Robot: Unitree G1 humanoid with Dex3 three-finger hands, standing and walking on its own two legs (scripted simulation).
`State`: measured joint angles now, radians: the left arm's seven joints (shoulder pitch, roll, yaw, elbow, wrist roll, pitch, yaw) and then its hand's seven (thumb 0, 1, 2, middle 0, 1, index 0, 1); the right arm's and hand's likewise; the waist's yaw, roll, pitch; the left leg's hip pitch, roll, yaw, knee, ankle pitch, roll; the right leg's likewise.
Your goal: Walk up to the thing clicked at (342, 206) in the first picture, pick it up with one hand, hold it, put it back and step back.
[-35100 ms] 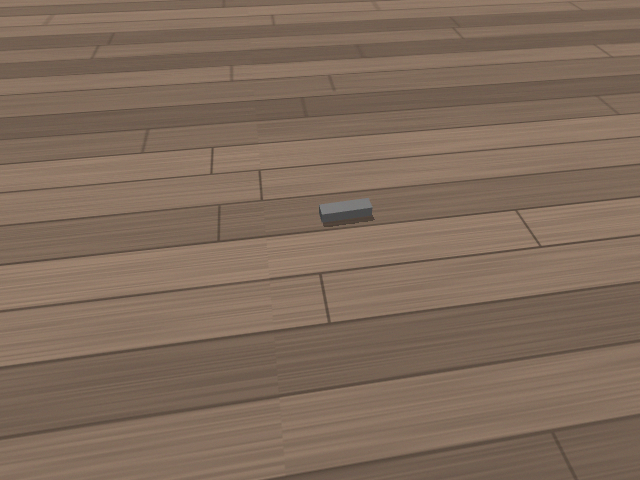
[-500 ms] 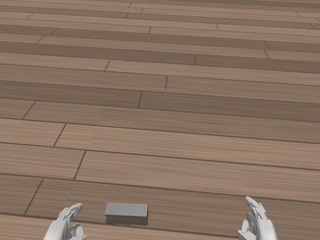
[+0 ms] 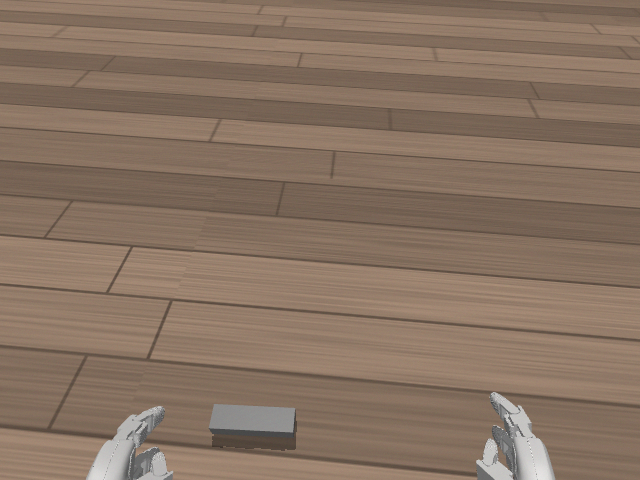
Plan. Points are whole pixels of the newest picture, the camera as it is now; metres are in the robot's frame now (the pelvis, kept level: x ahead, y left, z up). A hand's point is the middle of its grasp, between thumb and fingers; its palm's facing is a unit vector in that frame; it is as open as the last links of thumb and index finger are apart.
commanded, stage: stand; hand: left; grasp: from above
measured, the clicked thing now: (253, 420) +0.43 +0.17 -0.69
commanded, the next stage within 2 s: none
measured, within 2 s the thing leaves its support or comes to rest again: neither
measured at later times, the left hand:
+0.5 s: hand out of the picture +0.04 +0.24 -0.11, palm faces +0.04 -0.95 -0.32, open 7.4 cm
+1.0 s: hand out of the picture +0.02 +0.24 -0.10, palm faces +0.03 -0.94 -0.34, open 7.4 cm
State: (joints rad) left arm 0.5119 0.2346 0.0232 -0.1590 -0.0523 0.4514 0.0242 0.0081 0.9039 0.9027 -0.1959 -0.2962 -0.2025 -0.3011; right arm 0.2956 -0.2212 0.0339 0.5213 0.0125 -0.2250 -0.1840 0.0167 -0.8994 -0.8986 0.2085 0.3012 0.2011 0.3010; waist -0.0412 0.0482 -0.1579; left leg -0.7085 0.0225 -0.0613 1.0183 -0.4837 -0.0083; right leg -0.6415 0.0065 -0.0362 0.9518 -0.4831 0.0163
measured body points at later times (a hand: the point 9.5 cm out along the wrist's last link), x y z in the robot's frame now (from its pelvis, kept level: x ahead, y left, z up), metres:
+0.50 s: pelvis -0.01 +0.01 +0.06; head -0.01 +0.01 +0.50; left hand +0.04 +0.29 -0.08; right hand +0.07 -0.27 -0.08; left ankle +0.01 +0.12 -0.68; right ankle +0.00 -0.13 -0.68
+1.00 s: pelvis -0.02 +0.00 +0.07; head -0.02 -0.01 +0.52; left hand +0.02 +0.29 -0.07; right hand +0.05 -0.29 -0.08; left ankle +0.01 +0.12 -0.68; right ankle +0.00 -0.13 -0.68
